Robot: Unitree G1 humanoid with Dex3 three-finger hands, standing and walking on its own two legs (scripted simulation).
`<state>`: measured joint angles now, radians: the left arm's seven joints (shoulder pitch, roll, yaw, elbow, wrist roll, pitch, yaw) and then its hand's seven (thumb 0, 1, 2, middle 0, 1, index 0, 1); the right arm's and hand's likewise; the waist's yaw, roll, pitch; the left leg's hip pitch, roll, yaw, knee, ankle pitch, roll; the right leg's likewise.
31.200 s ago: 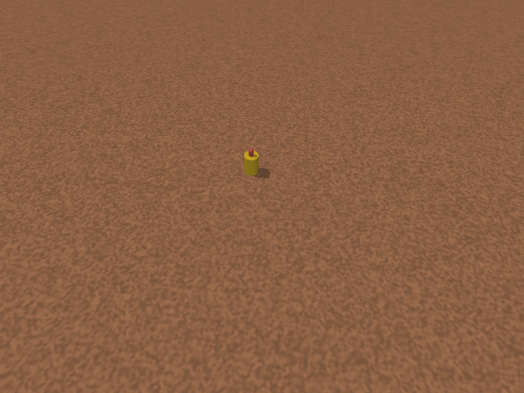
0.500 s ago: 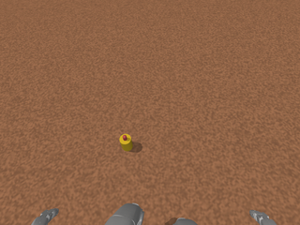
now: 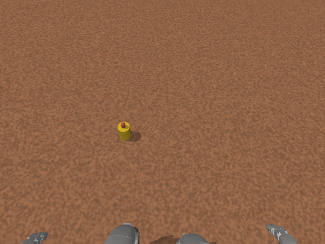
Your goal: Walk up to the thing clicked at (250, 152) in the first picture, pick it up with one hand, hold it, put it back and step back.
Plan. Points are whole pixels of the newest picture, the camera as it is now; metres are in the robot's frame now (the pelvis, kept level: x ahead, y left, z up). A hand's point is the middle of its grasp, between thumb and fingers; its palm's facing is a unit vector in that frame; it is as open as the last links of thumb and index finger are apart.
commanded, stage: step back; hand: left
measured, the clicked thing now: (124, 129) +0.79 +0.26 -0.68
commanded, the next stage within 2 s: stand in 1.62 s
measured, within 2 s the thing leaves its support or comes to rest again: neither
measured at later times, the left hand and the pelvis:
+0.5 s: hand out of the picture -0.06 +0.25 -0.14, palm faces +0.06 -0.91 -0.40, open 7.3 cm; pelvis -0.17 -0.03 +0.00, yaw +4 degrees
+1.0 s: hand out of the picture -0.21 +0.24 -0.14, palm faces +0.06 -0.92 -0.38, open 7.3 cm; pelvis -0.24 -0.03 +0.01, yaw +4 degrees
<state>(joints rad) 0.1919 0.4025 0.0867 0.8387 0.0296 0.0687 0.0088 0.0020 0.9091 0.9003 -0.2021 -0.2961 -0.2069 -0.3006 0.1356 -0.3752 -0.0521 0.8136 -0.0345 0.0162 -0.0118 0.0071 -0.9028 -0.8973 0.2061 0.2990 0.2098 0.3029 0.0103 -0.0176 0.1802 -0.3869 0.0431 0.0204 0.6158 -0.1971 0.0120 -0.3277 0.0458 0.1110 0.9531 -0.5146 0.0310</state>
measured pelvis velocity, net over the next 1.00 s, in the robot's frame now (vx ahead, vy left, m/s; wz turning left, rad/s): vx -0.24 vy -0.03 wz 0.07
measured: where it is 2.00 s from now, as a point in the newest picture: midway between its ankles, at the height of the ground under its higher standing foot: outside the picture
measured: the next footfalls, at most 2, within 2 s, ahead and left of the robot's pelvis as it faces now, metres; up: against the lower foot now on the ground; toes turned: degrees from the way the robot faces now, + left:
right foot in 0.06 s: -0.02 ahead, -0.14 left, +0.00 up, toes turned +2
left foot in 0.38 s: -0.16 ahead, +0.10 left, +0.00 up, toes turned +5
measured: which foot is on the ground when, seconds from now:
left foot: down 0.00-0.08, up 0.10-0.36, down 0.38-1.00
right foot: up 0.00-0.04, down 0.06-0.40, up 0.42-0.62, down 0.64-1.00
